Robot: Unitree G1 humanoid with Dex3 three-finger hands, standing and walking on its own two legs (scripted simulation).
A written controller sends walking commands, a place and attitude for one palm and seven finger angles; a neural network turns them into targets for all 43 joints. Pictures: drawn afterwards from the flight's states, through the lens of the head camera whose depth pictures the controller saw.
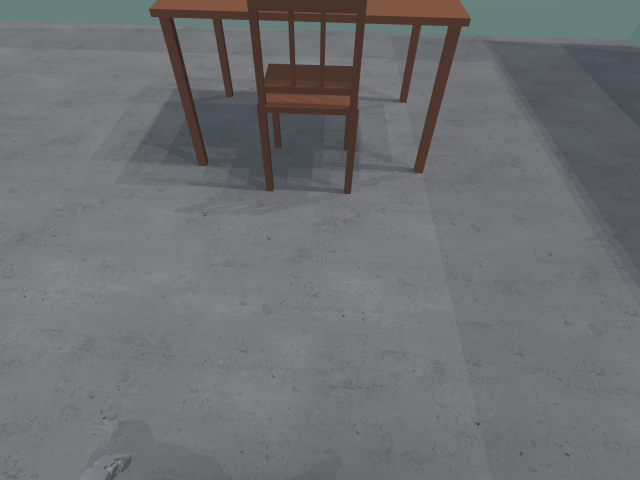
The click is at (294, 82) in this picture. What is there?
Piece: chair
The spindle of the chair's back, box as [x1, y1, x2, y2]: [288, 12, 295, 86]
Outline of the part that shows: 288,12 291,86 295,86 293,12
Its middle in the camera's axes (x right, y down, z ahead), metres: -0.11 -0.67 +1.39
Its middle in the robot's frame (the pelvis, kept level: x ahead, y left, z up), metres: +1.48 +0.18 -0.10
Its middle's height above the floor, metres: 0.66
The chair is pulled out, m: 0.00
